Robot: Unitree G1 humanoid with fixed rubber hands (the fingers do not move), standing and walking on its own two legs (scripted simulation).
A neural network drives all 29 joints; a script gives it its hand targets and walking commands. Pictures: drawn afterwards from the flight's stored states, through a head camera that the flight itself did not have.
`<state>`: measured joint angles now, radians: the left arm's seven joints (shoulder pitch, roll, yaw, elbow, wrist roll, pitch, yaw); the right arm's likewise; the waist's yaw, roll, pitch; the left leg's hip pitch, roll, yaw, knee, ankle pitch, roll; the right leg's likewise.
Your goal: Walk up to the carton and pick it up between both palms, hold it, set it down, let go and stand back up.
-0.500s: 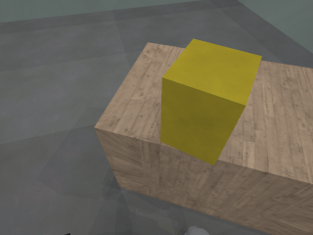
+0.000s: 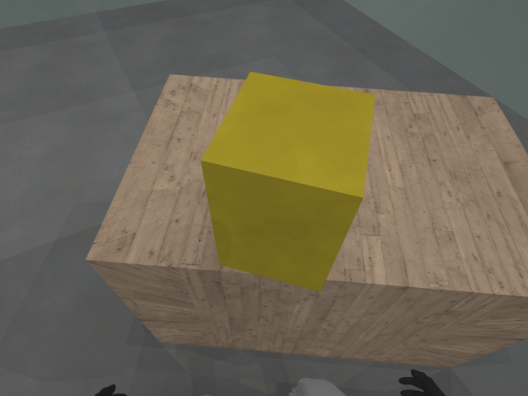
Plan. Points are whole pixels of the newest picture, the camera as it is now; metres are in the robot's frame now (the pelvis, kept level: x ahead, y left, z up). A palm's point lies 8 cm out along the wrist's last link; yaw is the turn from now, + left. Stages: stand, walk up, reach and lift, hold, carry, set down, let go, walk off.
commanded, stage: walk up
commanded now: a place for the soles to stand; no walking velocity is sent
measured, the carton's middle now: (287, 189) +0.44 -0.04 +0.03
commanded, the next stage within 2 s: none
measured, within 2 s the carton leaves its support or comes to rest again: neither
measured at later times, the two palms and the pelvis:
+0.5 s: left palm (121, 388) +0.16 +0.22 -0.09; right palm out of the picture +0.04 -0.27 -0.10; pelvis +0.01 +0.00 +0.01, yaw -9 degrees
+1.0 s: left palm out of the picture +0.15 +0.24 -0.10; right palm out of the picture +0.00 -0.27 -0.11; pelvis +0.00 +0.00 +0.00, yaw -13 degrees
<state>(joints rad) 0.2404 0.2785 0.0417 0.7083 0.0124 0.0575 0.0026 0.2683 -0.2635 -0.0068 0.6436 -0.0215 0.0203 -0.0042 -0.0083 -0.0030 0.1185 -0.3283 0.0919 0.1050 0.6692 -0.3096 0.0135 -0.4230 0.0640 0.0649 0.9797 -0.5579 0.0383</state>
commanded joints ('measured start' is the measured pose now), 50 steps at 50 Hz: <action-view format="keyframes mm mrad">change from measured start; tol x8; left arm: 1 16 47 15 -101 -7 -45 -7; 6 16 210 54 -107 12 -76 -1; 12 -75 138 10 -114 -6 -74 4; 50 51 156 29 -107 -7 -72 2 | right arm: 1 58 -199 -67 -63 0 -16 -8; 7 36 -108 -30 -89 27 6 1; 50 52 -203 -46 3 14 -1 4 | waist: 1 -27 203 -152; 4 18 168 -180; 6 -10 -96 -238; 10 4 -147 -101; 13 -3 -65 -205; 23 5 42 -112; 50 -8 -12 -90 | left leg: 1 196 180 -134 -160 495 176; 4 62 183 -105 -86 372 104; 6 -54 25 4 41 -93 -5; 8 -65 -12 -71 95 -274 -22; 10 -34 4 -88 -23 -150 -17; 12 139 25 -108 -192 172 0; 23 140 71 -64 -230 124 41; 31 131 83 -59 -235 -52 52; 50 156 97 -30 -185 -9 67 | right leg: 1 12 -30 -46 -239 62 7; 4 245 -29 -16 -517 398 -34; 6 291 -296 394 -592 418 -165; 8 197 -305 400 -600 435 -244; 11 193 -232 241 -497 798 -179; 14 140 -129 161 -501 490 -83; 16 134 -115 156 -510 439 -71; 23 123 -97 175 -471 516 -77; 40 -18 -69 271 -508 321 -87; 50 2 -57 243 -446 407 -82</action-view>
